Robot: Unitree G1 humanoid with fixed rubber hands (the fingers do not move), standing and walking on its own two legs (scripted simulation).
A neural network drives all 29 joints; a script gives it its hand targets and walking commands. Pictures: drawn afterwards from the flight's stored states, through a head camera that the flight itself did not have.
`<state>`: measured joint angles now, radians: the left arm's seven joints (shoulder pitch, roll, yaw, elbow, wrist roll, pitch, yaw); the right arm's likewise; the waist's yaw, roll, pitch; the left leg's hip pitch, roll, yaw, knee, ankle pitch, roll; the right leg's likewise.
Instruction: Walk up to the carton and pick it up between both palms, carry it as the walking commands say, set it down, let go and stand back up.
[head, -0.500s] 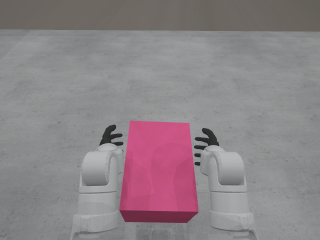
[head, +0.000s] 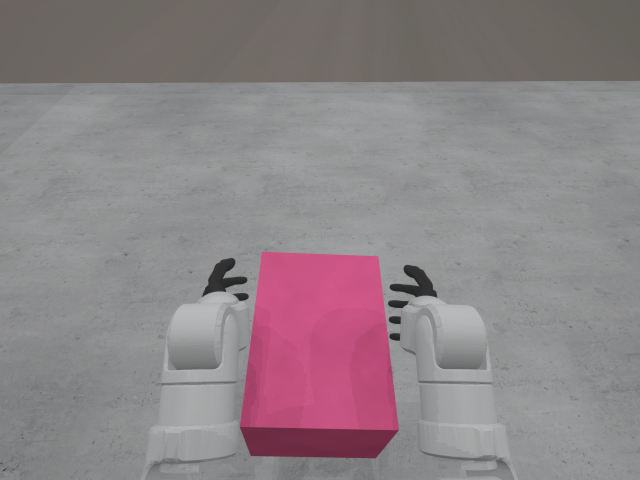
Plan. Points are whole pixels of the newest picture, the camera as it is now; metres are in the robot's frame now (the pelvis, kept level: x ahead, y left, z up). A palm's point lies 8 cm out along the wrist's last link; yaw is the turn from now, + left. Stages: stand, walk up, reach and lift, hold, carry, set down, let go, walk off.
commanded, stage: carry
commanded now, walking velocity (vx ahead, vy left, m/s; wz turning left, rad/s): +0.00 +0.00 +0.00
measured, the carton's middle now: (317, 352) +0.32 +0.00 -0.01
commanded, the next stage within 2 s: hold in 0.72 s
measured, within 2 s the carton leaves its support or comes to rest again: neither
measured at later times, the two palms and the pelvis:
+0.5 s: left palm (224, 330) +0.28 +0.11 +0.11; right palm (437, 334) +0.27 -0.14 +0.10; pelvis -0.03 -0.01 +0.00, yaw +1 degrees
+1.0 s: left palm (220, 366) +0.26 +0.12 +0.06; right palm (440, 372) +0.25 -0.14 +0.05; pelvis -0.05 -0.01 +0.01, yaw +3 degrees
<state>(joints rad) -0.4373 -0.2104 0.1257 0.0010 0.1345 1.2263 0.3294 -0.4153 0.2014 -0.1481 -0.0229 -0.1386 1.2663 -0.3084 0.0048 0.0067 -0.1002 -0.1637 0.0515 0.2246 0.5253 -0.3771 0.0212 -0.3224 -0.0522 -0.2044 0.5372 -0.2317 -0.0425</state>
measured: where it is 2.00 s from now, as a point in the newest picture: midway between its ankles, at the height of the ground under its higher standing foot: outside the picture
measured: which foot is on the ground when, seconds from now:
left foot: down 0.00-1.00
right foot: down 0.00-1.00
